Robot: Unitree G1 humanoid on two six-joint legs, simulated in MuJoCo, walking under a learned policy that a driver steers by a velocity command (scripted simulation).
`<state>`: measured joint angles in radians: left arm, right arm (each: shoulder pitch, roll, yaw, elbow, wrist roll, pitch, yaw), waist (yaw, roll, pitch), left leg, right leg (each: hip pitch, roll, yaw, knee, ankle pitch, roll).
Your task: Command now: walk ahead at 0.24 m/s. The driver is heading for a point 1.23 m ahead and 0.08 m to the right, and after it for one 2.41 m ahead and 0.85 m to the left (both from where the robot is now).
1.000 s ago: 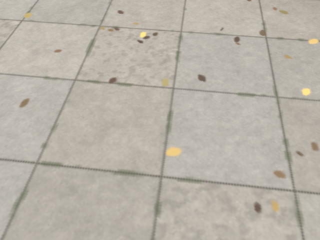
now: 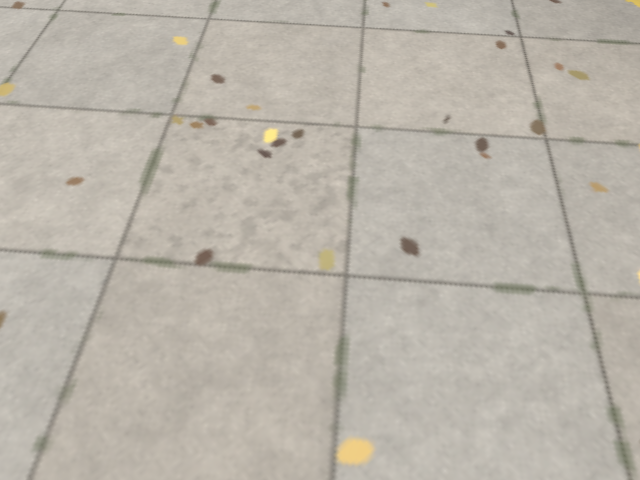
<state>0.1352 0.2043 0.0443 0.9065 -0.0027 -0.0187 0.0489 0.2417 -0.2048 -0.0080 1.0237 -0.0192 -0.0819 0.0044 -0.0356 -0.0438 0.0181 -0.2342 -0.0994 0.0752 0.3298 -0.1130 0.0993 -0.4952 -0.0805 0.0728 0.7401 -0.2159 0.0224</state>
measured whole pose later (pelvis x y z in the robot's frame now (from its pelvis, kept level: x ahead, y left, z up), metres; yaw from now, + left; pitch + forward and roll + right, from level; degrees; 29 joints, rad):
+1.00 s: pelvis +0.60 +0.01 -0.01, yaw +0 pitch +0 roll +2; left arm 0.03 0.24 0.02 0.81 0.03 -0.07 -0.07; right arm 0.54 -0.21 -0.04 1.02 0.00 -0.12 0.02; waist -0.07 -0.03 0.02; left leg 0.13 -0.11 0.09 0.14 -0.28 0.09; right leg -0.76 -0.14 -0.05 0.79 0.09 -0.07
